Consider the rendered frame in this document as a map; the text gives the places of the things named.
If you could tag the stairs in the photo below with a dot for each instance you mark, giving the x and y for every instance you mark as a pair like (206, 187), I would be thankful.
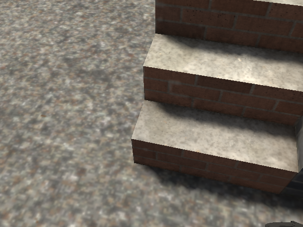
(223, 91)

